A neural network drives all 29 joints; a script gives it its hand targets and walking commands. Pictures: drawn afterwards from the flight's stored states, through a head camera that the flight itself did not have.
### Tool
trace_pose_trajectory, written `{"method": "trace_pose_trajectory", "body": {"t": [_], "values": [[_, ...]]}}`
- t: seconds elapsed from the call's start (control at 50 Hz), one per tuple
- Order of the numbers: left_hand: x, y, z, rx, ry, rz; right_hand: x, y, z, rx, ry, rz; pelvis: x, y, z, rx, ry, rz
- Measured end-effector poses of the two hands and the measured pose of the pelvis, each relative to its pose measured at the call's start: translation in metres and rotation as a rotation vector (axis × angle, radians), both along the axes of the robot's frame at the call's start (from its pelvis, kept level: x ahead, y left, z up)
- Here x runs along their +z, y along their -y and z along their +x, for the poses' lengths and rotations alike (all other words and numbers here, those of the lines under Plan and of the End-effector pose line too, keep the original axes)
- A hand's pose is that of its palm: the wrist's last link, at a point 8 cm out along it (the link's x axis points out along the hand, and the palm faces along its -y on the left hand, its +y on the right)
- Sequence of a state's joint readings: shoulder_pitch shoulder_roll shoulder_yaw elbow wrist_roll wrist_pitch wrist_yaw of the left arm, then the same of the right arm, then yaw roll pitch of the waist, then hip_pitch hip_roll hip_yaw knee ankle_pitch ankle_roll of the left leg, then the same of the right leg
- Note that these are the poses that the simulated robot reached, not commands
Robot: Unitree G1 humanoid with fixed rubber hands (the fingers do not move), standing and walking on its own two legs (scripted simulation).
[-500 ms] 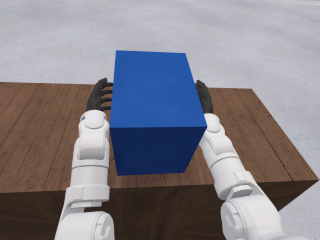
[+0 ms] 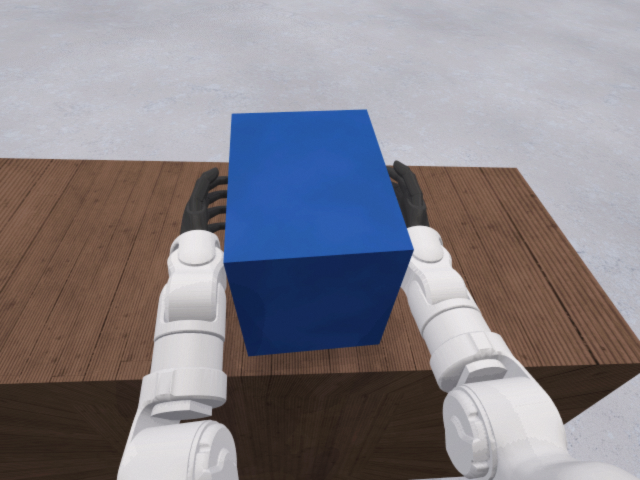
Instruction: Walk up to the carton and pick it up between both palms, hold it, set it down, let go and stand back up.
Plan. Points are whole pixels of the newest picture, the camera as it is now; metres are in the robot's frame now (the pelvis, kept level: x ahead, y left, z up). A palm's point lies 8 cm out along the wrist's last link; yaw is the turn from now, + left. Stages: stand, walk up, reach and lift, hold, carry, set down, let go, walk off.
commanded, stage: set down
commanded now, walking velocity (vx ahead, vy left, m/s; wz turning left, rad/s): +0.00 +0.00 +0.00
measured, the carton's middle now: (307, 232) +0.39 +0.03 +0.12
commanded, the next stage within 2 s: none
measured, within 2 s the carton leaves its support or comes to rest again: rests again in 1.36 s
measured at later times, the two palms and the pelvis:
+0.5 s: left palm (209, 248) +0.38 +0.16 +0.10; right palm (404, 226) +0.42 -0.10 +0.11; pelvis +0.00 -0.01 +0.00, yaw -1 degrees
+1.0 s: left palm (215, 263) +0.38 +0.16 +0.06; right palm (397, 234) +0.44 -0.10 +0.08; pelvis +0.00 -0.01 +0.00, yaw -2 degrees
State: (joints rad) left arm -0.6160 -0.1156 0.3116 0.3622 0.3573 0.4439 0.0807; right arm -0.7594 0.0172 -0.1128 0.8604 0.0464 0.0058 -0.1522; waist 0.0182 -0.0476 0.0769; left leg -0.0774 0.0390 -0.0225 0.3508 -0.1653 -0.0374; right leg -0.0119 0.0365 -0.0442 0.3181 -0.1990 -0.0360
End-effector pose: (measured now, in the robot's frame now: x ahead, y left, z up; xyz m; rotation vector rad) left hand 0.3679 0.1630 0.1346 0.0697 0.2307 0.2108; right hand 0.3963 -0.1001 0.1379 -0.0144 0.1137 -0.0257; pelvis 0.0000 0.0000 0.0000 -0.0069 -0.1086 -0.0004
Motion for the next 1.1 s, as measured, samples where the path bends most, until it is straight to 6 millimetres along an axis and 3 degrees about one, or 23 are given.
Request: {"method": "trace_pose_trajectory", "body": {"t": [1.1], "values": [[-0.084, 0.008, 0.017, 0.105, -0.110, -0.067, -0.068, 0.003, 0.043, 0.101, -0.128, -0.030, -0.001, 0.014, 0.005, -0.032, -0.278, 0.012]]}}
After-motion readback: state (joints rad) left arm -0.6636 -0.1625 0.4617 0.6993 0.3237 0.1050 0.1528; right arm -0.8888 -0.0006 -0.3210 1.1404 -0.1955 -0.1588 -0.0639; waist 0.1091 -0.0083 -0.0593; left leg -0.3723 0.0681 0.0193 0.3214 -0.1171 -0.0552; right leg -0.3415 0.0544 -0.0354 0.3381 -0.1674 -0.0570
